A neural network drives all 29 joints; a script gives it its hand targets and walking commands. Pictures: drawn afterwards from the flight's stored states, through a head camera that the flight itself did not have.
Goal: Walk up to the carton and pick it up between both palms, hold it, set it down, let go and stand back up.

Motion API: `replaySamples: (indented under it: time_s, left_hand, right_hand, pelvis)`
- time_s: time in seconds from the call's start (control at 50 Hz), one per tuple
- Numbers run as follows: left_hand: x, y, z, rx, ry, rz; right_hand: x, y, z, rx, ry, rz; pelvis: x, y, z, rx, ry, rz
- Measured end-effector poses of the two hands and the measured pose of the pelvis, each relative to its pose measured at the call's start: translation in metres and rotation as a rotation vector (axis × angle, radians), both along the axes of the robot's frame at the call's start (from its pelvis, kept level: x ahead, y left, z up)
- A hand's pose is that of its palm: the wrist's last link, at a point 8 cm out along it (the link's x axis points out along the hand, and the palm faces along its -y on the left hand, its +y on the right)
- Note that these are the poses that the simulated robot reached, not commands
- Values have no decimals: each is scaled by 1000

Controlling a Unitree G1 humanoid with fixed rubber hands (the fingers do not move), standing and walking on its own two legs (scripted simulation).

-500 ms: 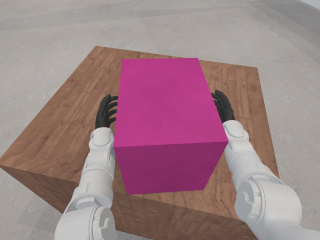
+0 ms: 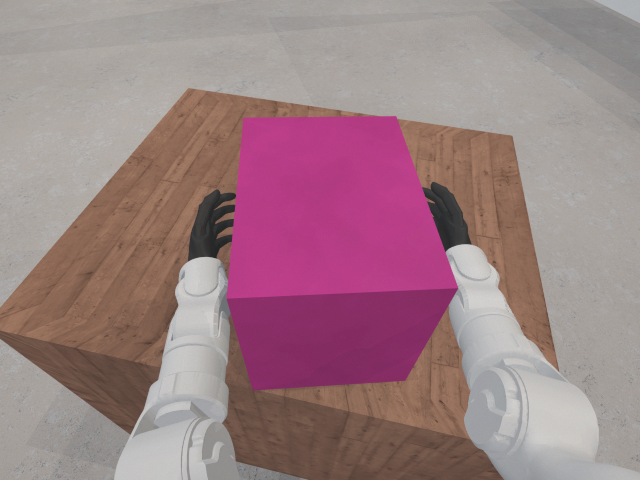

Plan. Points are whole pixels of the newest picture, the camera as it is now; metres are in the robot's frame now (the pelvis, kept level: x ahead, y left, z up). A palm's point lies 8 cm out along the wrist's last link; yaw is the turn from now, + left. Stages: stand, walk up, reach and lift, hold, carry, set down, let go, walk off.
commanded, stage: set down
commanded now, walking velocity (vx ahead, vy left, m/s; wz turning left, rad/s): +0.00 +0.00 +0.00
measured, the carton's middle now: (325, 251) +0.44 +0.07 +0.02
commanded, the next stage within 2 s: none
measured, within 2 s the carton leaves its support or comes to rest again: neither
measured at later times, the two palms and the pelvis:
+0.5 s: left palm (208, 255) +0.37 +0.21 +0.06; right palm (449, 245) +0.44 -0.10 +0.07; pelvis +0.00 +0.00 +0.00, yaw -1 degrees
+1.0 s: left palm (200, 244) +0.38 +0.23 +0.07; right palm (501, 221) +0.47 -0.17 +0.09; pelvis -0.02 -0.01 -0.01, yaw -1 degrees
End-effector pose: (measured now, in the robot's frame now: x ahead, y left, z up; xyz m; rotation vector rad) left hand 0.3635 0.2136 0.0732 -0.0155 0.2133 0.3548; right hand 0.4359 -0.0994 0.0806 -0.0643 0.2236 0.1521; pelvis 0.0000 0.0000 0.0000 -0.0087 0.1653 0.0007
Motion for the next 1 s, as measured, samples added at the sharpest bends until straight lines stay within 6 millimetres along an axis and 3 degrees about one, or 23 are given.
replaySamples:
  time_s: [0.42,0.56,0.64,0.82,1.0]
  left_hand:
    - [1,1,-3,8,21,-2]
    - [7,2,-17,-4,76,13]
    - [9,3,-19,-3,90,12]
    - [12,8,-19,0,86,-5]
    - [12,12,0,-1,60,-10]
  right_hand:
    - [-1,-1,-1,6,-3,1]
    - [5,-2,-16,16,79,-4]
    - [15,-9,-19,15,106,-15]
    - [33,-40,-2,6,55,-43]
    - [39,-66,14,23,21,-46]
  pelvis:
    - [1,0,0,2,-8,-9]
    - [-4,1,-5,-9,65,-25]
    - [-8,1,-8,-20,113,-29]
    - [-15,-2,-13,-19,168,-23]
    - [-15,-8,-14,-14,172,-22]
